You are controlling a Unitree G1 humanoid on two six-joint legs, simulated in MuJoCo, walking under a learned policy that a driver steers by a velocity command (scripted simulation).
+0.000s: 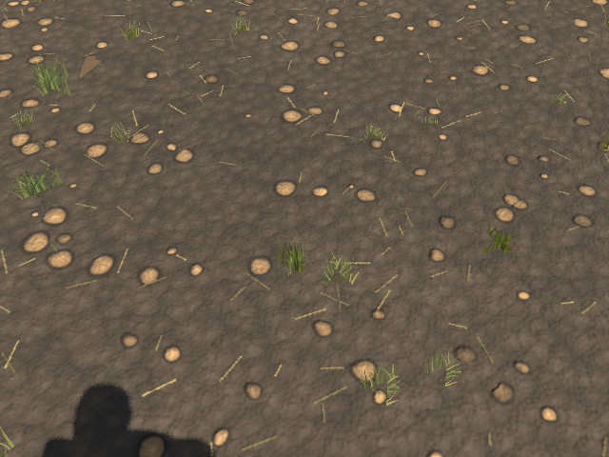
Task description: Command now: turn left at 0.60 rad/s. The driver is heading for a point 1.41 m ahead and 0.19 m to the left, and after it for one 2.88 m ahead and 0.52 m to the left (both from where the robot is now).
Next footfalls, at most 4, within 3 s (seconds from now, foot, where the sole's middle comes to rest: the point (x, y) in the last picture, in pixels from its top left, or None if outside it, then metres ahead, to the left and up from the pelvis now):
0.08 left None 0.02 0.12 -0.77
0.62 right None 0.22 -0.04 -0.77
1.04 left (225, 396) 0.63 0.19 -0.77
1.42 right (348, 283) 0.94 -0.11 -0.77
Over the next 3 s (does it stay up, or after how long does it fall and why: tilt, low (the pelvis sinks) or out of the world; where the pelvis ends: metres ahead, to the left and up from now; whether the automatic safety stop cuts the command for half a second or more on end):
stays up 1.63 0.30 0.01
